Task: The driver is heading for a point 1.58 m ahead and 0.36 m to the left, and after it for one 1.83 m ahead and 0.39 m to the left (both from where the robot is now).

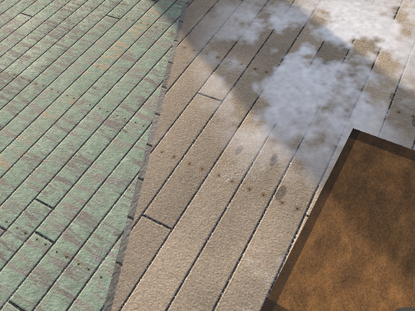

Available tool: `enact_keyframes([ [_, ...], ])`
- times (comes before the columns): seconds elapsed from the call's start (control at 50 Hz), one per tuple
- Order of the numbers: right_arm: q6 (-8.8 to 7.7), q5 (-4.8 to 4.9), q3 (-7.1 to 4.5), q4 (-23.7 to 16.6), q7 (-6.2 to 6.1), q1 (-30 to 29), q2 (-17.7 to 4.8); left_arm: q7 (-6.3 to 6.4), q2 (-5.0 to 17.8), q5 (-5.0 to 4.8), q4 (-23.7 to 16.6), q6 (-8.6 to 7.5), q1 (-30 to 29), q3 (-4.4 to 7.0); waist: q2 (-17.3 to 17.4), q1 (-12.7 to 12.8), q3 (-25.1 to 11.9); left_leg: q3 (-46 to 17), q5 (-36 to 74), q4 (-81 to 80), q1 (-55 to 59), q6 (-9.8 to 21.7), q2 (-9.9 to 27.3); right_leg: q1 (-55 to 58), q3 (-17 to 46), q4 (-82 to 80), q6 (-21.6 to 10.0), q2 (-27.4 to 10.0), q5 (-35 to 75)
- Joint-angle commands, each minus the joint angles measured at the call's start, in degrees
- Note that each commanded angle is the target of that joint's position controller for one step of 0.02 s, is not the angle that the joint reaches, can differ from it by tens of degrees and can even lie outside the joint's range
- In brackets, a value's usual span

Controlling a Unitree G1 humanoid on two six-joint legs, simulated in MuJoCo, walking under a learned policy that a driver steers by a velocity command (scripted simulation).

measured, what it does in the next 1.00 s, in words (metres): walks ahead, turning left: left foot, then right foot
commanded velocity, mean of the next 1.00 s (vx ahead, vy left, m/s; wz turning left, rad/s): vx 0.48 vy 0.00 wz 0.32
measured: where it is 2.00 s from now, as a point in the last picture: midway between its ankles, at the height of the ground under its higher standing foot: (171, 111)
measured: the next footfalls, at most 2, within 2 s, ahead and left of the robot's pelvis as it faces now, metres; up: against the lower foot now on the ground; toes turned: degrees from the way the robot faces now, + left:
left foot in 0.38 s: +0.03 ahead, +0.13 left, +0.00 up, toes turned +9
right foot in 0.80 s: +0.39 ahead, +0.02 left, +0.00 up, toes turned +28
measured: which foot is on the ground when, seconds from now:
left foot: up 0.00-0.36, down 0.38-0.82, up 0.84-1.00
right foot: down 0.00-0.38, up 0.40-0.78, down 0.80-1.00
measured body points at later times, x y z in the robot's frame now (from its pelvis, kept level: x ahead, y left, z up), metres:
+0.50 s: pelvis +0.06 +0.05 +0.01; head +0.06 +0.09 +0.46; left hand +0.21 +0.35 -0.08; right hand +0.11 -0.23 -0.10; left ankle -0.01 +0.13 -0.73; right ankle +0.12 -0.09 -0.67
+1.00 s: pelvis +0.37 +0.12 +0.01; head +0.38 +0.12 +0.46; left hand +0.24 +0.37 -0.11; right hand +0.63 -0.04 -0.08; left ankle +0.31 +0.22 -0.66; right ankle +0.36 +0.00 -0.73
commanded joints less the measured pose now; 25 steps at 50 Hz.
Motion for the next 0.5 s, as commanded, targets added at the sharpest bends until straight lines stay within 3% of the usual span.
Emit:
enact_keyframes([
  [0.02, -0.39, 0.01, -1.52, -2.0, -0.40, 2.8, -6.0, 1.68, 7.7, 0.34, -6.2, -0.50, -4.0, 1.72, -9.5, -1.9, -12.4, -3.0, 4.8, 3.2, -6.1, -0.6, 0.7, 14.2, 17.5, -12.6, -9.2, -14.3, 16.5],
  [0.08, 0.14, 0.66, -0.26, -0.4, -0.02, 4.1, -2.9, 2.01, 4.5, 1.05, -4.9, -0.79, -3.1, 0.17, -7.0, -0.9, -14.4, -1.3, 6.8, -3.4, -1.2, -2.2, 1.6, 14.7, 11.9, -11.1, -8.5, -12.7, 21.1],
  [0.12, 0.56, 0.72, 0.90, 0.3, 0.43, 5.2, -0.5, 1.82, 1.5, 1.79, -3.7, -1.04, -4.3, -1.16, -7.4, -0.9, -14.1, -1.3, 8.2, -11.2, 5.2, -2.4, 3.5, 12.1, 8.9, -11.8, -8.0, -12.2, 15.7],
  [0.14, 0.71, 0.89, 1.21, 0.5, 0.72, 5.2, -0.2, 1.56, 1.0, 2.31, -2.9, -1.16, -4.5, -1.40, -8.5, -0.2, -12.9, -0.7, 8.6, -14.5, 8.1, -2.3, 3.8, 10.3, 8.3, -12.8, -8.2, -12.3, 11.1],
  [0.18, 0.97, 1.40, 0.56, -0.7, 0.92, 3.8, -3.5, 1.20, 4.3, 2.60, -1.5, -1.04, -4.5, -0.54, -10.3, 1.3, -8.7, 1.0, 7.0, -16.5, 8.8, -1.7, 2.8, 8.2, 9.6, -14.3, -9.2, -13.8, 3.5],
  [0.22, 0.97, 1.85, -0.14, -1.9, 0.97, 3.6, -5.9, 1.44, 6.6, 2.06, -0.7, -0.53, -4.6, 0.28, -10.0, 1.9, -6.0, 1.7, 3.6, -16.7, 6.0, -0.8, 2.2, 10.2, 11.8, -14.0, -10.2, -16.2, 3.5],
  [0.3, 0.94, 2.00, -0.07, -1.7, 1.59, 8.0, -3.8, 2.44, 5.6, 0.66, -0.1, 0.10, -6.7, 0.52, -8.4, 0.0, -7.1, 3.6, 2.9, -21.2, 6.8, 1.0, 1.8, 15.4, 10.4, -9.4, -9.5, -18.4, 17.1],
  [0.32, 1.06, 2.26, 0.01, -1.0, 1.83, 10.3, -3.1, 2.54, 6.1, 0.13, 0.0, 0.27, -6.5, 0.97, -8.2, -0.5, -9.0, 5.4, 4.7, -24.5, 9.5, 2.4, 0.9, 15.0, 9.1, -10.4, -8.3, -18.0, 6.2],
  [0.34, 1.16, 2.53, -0.15, 0.3, 2.17, 13.8, -2.8, 2.41, 6.4, -0.82, 0.1, 0.22, -7.2, 1.34, -7.6, -1.9, -9.4, 6.4, 6.3, -28.9, 14.9, 4.9, 0.1, 10.9, 7.9, -11.2, -6.3, -16.3, -13.2],
  [0.36, 1.15, 2.61, -0.70, 2.6, 2.32, 19.3, -3.4, 2.23, 5.4, -1.28, -0.2, -0.11, -9.3, 1.28, -5.9, -4.4, -7.8, 4.8, 3.4, -32.4, 21.9, 8.0, -0.3, 2.5, 5.2, -7.8, -3.4, -13.3, -26.2],
  [0.38, 0.57, 2.19, -1.64, 5.0, 1.82, 26.9, -6.3, 1.85, 1.4, -0.78, -1.2, -0.58, -12.4, 0.55, 5.2, -6.7, -5.2, -10.9, -11.5, -41.0, 27.8, 13.0, 8.0, -9.7, -3.0, 9.6, 1.2, -7.2, -29.4],
  [0.4, -1.25, 1.50, -2.76, 4.4, 2.31, 29.7, -12.2, 0.91, -0.6, -2.38, -5.3, -2.46, -19.3, -0.19, 14.4, -9.0, 1.1, -43.7, -31.2, -56.0, 31.6, 22.6, 19.4, -28.4, -3.6, 21.3, 3.7, 3.4, -26.5],
  [0.42, -3.03, -0.41, -2.04, 2.2, 1.89, 24.7, -10.1, 0.26, 1.7, -3.46, -5.9, -4.99, -21.8, 0.37, 9.1, -7.9, 4.0, -47.9, -32.3, -60.0, 30.7, 22.4, 21.1, -32.4, 3.9, 26.2, 2.6, -0.1, -21.6],
  [0.44, -4.26, -0.33, -1.51, 1.1, 1.26, 20.3, -8.7, -0.38, 3.2, -3.49, -4.7, -6.66, -19.8, 0.93, 7.9, -4.7, 4.7, -42.8, -23.7, -58.3, 30.5, 19.7, 19.4, -32.0, 5.4, 25.5, 2.1, -1.9, -13.9],
  [0.48, -4.41, 1.77, -1.15, 0.2, 0.60, 19.3, -7.2, -0.74, 3.1, -0.40, -2.7, -8.23, -18.2, 1.31, 3.4, -3.9, 1.6, -33.0, -12.4, -55.9, 31.0, 16.5, 15.1, -27.8, 4.4, 20.9, 3.2, -2.8, -5.2],
  [0.5, -4.14, 2.05, -0.53, 0.0, 0.21, 20.3, -5.5, -1.03, 2.5, -0.10, -2.3, -8.46, -18.1, 1.48, 3.5, -3.7, 0.5, -29.1, -8.3, -55.6, 29.7, 15.3, 13.0, -23.9, 3.8, 18.2, 4.0, -2.6, -1.4],
])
